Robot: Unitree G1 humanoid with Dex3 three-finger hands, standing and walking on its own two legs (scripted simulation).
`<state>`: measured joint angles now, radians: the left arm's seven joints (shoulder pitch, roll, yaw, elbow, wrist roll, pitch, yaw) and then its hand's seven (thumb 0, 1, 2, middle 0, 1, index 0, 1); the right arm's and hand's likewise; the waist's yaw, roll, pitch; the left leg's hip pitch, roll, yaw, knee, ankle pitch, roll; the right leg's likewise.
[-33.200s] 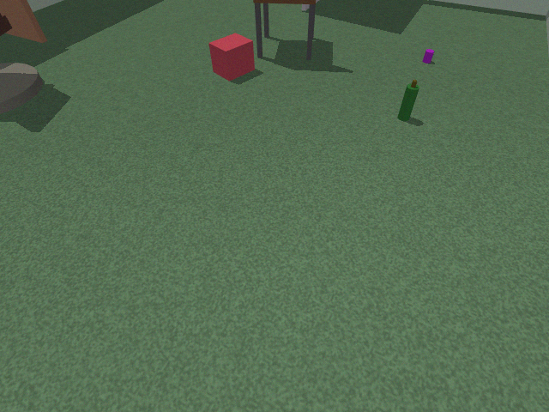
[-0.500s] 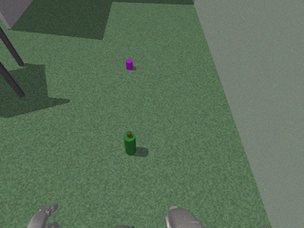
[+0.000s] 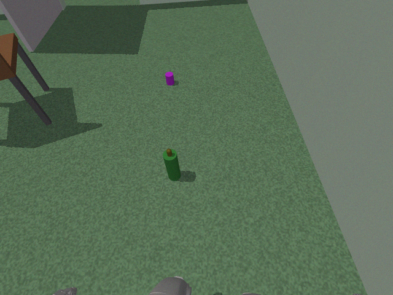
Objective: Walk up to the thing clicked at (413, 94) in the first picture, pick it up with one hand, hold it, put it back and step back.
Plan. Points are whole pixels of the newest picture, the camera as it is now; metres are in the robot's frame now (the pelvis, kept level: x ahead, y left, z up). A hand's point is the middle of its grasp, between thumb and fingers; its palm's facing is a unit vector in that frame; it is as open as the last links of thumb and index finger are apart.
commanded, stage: step back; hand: left
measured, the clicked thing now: (171, 163) +0.80 +0.20 -0.63
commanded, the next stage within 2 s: stand in 1.58 s
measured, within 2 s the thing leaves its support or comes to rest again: neither
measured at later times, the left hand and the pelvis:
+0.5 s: hand out of the picture -0.10 +0.22 -0.15, palm faces -0.01 -0.91 -0.41, open 7.3 cm; pelvis -0.18 -0.06 -0.01, yaw +0 degrees
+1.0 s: hand out of the picture -0.18 +0.22 -0.14, palm faces +0.09 -0.91 -0.41, open 7.3 cm; pelvis -0.22 -0.07 +0.00, yaw +5 degrees
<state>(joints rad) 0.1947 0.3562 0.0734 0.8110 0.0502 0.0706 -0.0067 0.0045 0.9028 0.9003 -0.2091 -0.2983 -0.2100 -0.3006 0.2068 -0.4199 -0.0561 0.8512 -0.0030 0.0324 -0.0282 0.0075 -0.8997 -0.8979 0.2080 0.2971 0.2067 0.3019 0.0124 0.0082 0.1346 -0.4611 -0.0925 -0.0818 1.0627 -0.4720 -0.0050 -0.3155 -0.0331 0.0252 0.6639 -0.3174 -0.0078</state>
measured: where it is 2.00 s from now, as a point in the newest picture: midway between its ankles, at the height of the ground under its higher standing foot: outside the picture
